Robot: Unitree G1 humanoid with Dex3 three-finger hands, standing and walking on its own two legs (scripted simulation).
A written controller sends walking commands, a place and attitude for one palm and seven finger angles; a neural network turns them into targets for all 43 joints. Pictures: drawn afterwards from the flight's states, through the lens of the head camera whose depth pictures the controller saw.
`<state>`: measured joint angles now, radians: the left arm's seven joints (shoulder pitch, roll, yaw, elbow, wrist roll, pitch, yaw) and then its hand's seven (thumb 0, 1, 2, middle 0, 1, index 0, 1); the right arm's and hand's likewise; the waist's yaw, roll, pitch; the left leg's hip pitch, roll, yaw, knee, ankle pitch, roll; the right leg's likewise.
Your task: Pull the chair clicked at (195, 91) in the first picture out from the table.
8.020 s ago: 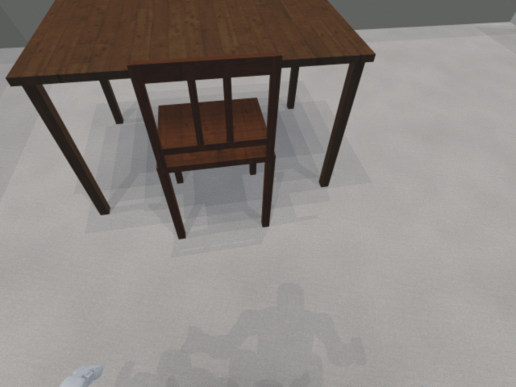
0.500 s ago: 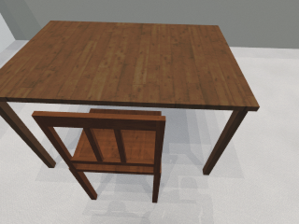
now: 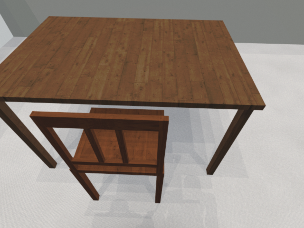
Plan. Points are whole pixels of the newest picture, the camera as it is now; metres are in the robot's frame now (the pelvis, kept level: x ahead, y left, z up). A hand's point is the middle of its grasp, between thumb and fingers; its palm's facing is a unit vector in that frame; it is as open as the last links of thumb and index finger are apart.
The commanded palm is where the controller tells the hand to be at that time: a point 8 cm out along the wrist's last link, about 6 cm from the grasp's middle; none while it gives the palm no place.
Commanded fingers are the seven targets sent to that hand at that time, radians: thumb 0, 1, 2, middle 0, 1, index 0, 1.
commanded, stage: look again from close up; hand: left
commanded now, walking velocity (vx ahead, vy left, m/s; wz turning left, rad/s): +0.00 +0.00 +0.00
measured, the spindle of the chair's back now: (95, 145) +0.40 +0.24 -0.11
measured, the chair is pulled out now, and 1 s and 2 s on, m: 0.00 0.00 0.00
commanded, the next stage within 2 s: raise the hand toward the chair's back in 0.84 s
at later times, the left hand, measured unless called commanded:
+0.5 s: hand out of the picture +0.02 +0.23 -0.18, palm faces -0.01 -0.98 -0.21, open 7.3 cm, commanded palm none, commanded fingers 0.00 0.90 0.90 -0.20 -0.30 -0.20 -0.30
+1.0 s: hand out of the picture +0.03 +0.22 -0.16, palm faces +0.11 -0.97 -0.20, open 7.3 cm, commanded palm +0.10 +0.26 -0.07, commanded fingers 0.00 0.81 0.86 -0.19 -0.29 -0.19 -0.29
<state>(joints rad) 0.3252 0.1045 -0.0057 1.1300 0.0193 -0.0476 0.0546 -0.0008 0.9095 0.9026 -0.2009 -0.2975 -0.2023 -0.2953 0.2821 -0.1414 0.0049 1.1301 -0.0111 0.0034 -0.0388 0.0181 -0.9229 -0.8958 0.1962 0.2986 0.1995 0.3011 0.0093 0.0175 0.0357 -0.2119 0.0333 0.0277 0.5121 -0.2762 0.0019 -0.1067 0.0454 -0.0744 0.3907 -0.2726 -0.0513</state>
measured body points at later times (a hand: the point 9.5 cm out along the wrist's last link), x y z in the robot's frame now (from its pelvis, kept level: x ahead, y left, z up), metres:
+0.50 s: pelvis -0.01 +0.05 +0.00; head +0.01 +0.05 +0.44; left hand +0.02 +0.28 -0.16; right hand -0.01 -0.18 -0.16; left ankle +0.00 +0.13 -0.74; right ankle -0.04 -0.08 -0.74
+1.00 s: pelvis -0.01 +0.05 +0.00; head +0.01 +0.06 +0.45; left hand +0.02 +0.27 -0.15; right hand +0.02 -0.19 -0.15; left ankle +0.00 +0.13 -0.74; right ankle -0.04 -0.08 -0.74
